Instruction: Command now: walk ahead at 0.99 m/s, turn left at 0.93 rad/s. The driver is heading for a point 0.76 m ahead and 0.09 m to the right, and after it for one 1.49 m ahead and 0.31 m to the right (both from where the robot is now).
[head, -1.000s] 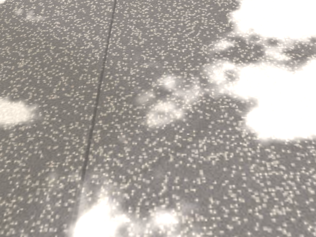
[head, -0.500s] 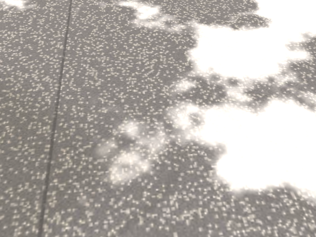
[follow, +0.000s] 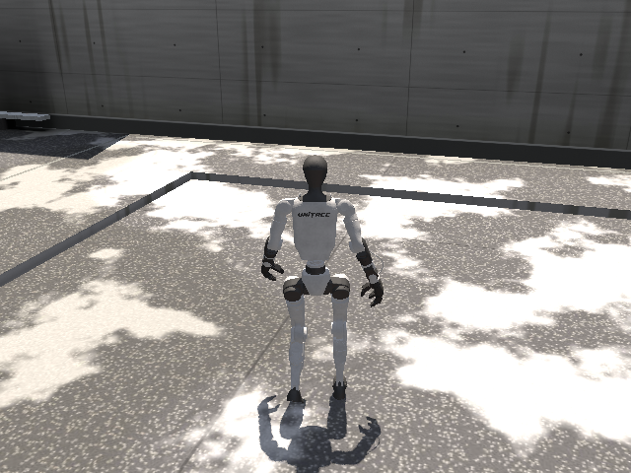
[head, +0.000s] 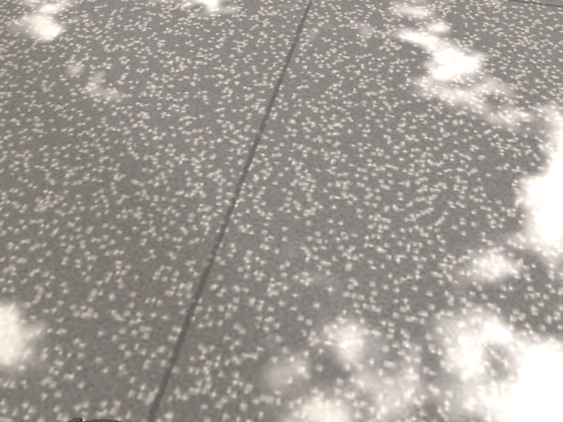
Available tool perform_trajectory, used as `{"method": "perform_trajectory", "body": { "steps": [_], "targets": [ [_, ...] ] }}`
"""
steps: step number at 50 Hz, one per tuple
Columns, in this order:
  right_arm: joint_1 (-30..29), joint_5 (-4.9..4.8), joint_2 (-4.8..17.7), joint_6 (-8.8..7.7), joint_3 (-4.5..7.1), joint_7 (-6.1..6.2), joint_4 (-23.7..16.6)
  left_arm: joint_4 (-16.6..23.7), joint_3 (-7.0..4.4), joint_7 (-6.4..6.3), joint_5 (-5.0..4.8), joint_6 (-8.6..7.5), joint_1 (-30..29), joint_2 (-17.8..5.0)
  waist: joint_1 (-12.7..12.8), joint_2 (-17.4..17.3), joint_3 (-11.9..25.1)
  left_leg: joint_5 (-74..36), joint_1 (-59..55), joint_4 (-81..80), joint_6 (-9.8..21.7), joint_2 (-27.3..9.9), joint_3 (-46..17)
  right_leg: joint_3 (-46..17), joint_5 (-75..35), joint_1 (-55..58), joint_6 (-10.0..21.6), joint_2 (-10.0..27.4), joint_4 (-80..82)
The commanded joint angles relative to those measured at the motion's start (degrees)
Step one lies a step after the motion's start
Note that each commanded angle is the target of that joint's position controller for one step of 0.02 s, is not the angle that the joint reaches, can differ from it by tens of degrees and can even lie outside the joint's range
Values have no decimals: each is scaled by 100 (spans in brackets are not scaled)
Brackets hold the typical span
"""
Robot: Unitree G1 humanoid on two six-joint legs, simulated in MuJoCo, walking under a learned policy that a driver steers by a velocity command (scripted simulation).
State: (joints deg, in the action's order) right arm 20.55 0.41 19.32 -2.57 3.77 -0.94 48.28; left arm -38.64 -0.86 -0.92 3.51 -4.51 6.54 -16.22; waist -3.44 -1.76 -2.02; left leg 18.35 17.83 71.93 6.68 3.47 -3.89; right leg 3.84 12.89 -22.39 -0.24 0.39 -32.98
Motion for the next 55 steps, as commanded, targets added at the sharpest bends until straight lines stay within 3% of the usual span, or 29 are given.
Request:
{"method": "perform_trajectory", "body": {
  "steps": [1, 3, 5, 9, 11, 13, 14, 15, 16, 17, 18, 19, 20, 23, 27, 31, 33, 35, 37, 38, 39, 40, 41, 42, 44, 46, 49, 52, 55],
  "targets": [
    [-570, 157, 126, 104, -25, -186, -725, -261, -224, -8, -39, -117, 1239, -479, 562, 580, 209, -173, 2406, 347, -65, -825, -144, -2168, 752, 2057, 805, 1811, 1962],
    [-1010, 156, -92, 241, -109, -268, -1017, -504, -189, 85, -194, -231, 1348, -299, 425, 621, -81, -218, 2744, 221, -86, -1037, -91, -1449, 89, 1856, 677, 1787, 2240],
    [-1432, 205, -136, 248, -192, -358, -1327, -617, -176, 122, -217, -324, 1306, -316, 279, 619, -241, -728, 2812, -140, -111, -1037, -82, -782, -733, 1548, 630, 1626, 2505],
    [-2038, 159, -81, 163, -329, -481, -1475, -789, -192, 163, -206, -407, 1262, -535, 228, 270, -574, -2016, 1567, -2296, -8, -574, 701, 684, -1899, 861, 511, 968, 3249],
    [-2355, 188, -68, 96, -377, -479, -1544, -990, -230, 173, -218, -407, 1647, -879, 261, 265, -788, -2053, 1167, -2949, 167, -364, 1008, 769, -3675, 1291, 617, 1250, 3222],
    [-2138, 271, 202, 45, -304, -387, -1400, -1138, -285, 87, -223, -274, 1941, -1284, 59, 551, -321, -1327, 513, -3290, 278, 125, 1219, 767, -6151, 2153, 676, 1372, 2317],
    [-1384, 315, 400, 24, -220, -318, -1200, -1205, -303, 29, -204, -179, 1938, -1474, -394, 716, 187, -941, -450, -3400, 373, 265, 1100, 709, -6938, 2206, 692, 1470, 1154],
    [-106, 312, 591, 17, -99, -208, -782, -1218, -305, -2, -233, -91, 1788, -1574, -1048, 764, 845, -991, -1886, -3807, 494, 174, 819, 599, -6827, 1868, 667, 1391, -390],
    [728, 392, 1049, 33, 72, -64, -501, -1144, -251, 27, -225, -74, 1849, -1308, -1242, 603, 1451, -169, -3376, -3702, 472, -537, 57, 395, -4560, 772, 629, 1021, -2360],
    [484, 498, 1587, -22, 173, 37, -569, -886, -56, 160, -330, -85, 2478, -241, -316, -1055, 2016, 678, -4574, -4089, 520, -2481, -2502, -57, 1722, -1180, 505, 112, -4726],
    [569, 366, 1513, -44, 219, 54, -693, -697, -169, 79, -509, -103, 2105, -778, -612, -477, 2661, 757, -4384, -5051, 529, -2842, -3938, -1095, 1253, -1636, 641, -97, -5407],
    [218, 301, 1140, -101, 160, 70, -498, -615, -221, 61, -511, -99, 1557, -857, -358, -59, 1439, 394, -3390, -5265, 407, -2496, -2905, -1004, 466, -1934, 647, 230, -5089],
    [-122, 260, 790, -173, 88, 45, -438, -684, -165, 100, -456, -82, 1527, -644, -79, 53, 604, -109, -2380, -5479, 380, -2281, -2160, -840, 163, -1816, 612, 459, -4651],
    [-377, 177, 194, -340, -58, 35, -312, -1012, -148, 268, -287, 216, 1875, -292, 438, -137, 167, -598, -1056, -6075, 116, -1807, -761, -843, -69, -1076, 480, 783, -4145],
    [-192, 24, -32, -533, -98, -3, -41, -622, -140, 394, -281, 371, 768, -36, 469, -156, -466, -2330, -955, -6527, -318, -1386, 801, -489, -822, -1856, 437, 839, -3505],
    [-112, 52, 13, -565, -143, 74, 53, -315, -30, 501, -336, 299, -17, 39, 467, -45, -570, -4179, -1191, -6577, -516, -1092, 1866, 261, -1880, -1626, 648, 477, -1962],
    [-4, 18, 226, -554, -125, 187, 98, -189, 6, 559, -244, 253, -269, -29, 515, 49, -670, -6038, -1571, -6241, -608, -1200, 2061, 766, -2161, -1180, 798, 92, -979],
    [-26, -3, 602, -480, -40, 366, -6, -470, -63, 564, -159, 230, 571, -266, 887, -134, -37, -7660, -1870, -4887, -723, -1298, 2025, 1038, -2159, 28, 836, -519, -503],
    [-576, 15, 888, -330, 57, 399, -200, -1123, -328, 428, -136, 254, 2924, -763, 1976, -216, 1098, -7353, -1026, -1826, -790, -1490, 1714, 414, -1998, 2561, 1168, -692, -499],
    [-776, -67, 622, -286, 48, 256, -157, -1217, -455, 250, -235, 250, 3007, -967, 1955, 472, 900, -2464, -202, 417, -851, -590, 1711, -212, -2537, 3031, 1449, -264, 174],
    [-310, 66, -83, -302, -131, 216, -450, -1117, -591, 179, -236, 278, 2626, -1638, 1136, 1519, 736, 1712, 1574, 2553, -1011, 151, 1403, -1525, -7089, 3747, 1816, 688, -779],
    [215, -46, -19, -314, -194, 251, -813, -877, -718, 191, -199, 291, 2413, -1990, 903, 1174, 2359, 1330, 2391, 3196, -1017, 126, 161, -3432, -6831, 4846, 2895, 1628, 53],
    [117, 56, 214, -340, -246, 273, -841, -514, -738, 133, -285, 360, 1742, -1756, 721, 323, 2213, 893, 2437, 2721, -883, -170, -133, -4091, -4598, 4168, 2839, 1671, 824],
    [-171, 134, 324, -319, -222, 259, -823, -426, -624, 85, -334, 407, 1307, -1313, 479, -250, 1198, 670, 2403, 2110, -884, -383, -115, -3828, -3464, 2954, 2595, 1406, 1242],
    [-432, 301, 328, -92, -202, 283, -877, -393, -489, 58, -403, 370, 1048, -918, 170, -668, 275, 604, 1860, 1079, -1044, -717, -81, -3066, -4107, 1249, 2210, 970, 1477],
    [-571, 308, 189, 158, -242, 304, -1013, -433, -491, 89, -367, 294, 1080, -978, 73, -630, 305, 560, 1220, 82, -1213, -873, 29, -2494, -4768, 372, 1991, 568, 1457],
    [-922, 193, 63, 233, -279, 303, -1257, -370, -583, 71, -320, 298, 1187, -1123, 210, -225, 821, -265, 1237, -817, -1205, -770, 115, -2199, -5428, 667, 1498, 119, 1004],
    [-1424, 179, 87, 291, -303, 294, -1474, -276, -620, -20, -409, 488, 1299, -1093, 479, 226, 984, -938, 1548, -1434, -1124, -622, 7, -2397, -4631, 1118, 943, -156, 722],
    [-1897, 141, 171, 292, -332, 299, -1629, -188, -670, -54, -371, 623, 1456, -1141, 723, 493, 781, -886, 1900, -1966, -1079, -425, -227, -3008, -3794, 1550, 828, -120, 672]
  ]
}}
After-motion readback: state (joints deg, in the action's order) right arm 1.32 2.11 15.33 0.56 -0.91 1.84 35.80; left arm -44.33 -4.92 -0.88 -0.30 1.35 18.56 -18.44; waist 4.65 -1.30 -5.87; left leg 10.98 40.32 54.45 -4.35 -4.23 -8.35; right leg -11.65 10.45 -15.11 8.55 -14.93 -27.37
